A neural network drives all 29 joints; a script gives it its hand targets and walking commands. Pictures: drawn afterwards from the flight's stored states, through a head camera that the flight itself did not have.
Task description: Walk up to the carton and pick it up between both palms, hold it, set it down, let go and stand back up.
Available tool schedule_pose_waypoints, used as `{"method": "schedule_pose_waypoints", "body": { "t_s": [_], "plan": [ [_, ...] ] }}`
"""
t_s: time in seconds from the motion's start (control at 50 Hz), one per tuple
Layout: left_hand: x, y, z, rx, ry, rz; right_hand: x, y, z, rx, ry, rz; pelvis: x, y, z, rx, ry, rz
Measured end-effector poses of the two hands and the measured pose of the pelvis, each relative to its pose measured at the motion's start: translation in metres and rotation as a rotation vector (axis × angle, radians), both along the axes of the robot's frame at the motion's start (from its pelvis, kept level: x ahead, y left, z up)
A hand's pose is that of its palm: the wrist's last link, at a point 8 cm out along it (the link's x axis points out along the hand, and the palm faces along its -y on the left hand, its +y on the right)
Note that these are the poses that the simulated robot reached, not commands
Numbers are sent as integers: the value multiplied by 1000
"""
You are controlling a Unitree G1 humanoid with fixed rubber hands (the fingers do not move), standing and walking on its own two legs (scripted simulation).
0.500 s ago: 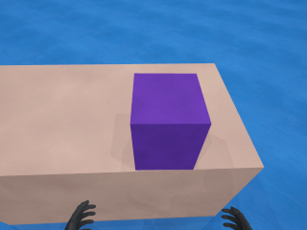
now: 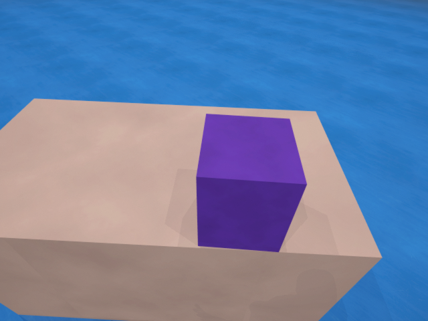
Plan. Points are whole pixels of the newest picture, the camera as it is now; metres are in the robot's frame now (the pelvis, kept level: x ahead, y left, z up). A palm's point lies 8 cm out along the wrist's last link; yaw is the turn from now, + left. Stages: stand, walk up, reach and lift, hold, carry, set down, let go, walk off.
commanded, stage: stand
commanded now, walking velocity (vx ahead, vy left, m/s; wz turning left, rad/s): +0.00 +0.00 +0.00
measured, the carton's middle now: (242, 183) +0.44 -0.04 +0.01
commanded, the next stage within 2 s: none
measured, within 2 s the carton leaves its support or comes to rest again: neither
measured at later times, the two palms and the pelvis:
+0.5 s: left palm out of the picture -0.07 +0.22 -0.15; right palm out of the picture -0.01 -0.19 -0.13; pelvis +0.00 +0.02 +0.01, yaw +4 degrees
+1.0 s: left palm out of the picture -0.06 +0.19 -0.15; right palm out of the picture -0.02 -0.19 -0.14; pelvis +0.00 +0.00 +0.01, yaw +5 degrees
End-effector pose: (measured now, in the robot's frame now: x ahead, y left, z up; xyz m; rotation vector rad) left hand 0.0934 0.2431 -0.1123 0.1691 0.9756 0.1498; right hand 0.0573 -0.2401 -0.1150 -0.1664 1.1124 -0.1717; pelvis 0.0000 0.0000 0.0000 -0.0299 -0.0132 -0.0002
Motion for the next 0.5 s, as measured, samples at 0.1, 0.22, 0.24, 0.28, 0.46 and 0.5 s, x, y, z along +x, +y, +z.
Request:
{"method": "schedule_pose_waypoints", "body": {
  "t_s": [0.1,0.22,0.24,0.28,0.46,0.5],
  "plan": [
    [-55,9,-18,-11,153,77,-30,6,-4,-7,88,-12,2,4,2,1,16,23],
    [-110,10,-28,-26,299,144,-55,20,-8,1,170,-17,2,10,5,2,21,44],
    [-118,9,-29,-30,319,152,-57,22,-9,5,180,-17,2,11,5,2,21,47],
    [-132,6,-30,-41,359,169,-61,28,-10,15,194,-17,2,12,5,3,21,53],
    [-166,-17,-34,-97,457,203,-66,50,-17,55,231,-10,1,16,7,10,20,71],
    [-168,-22,-34,-104,464,206,-68,52,-18,58,243,-9,1,16,8,10,18,73]
  ]
}}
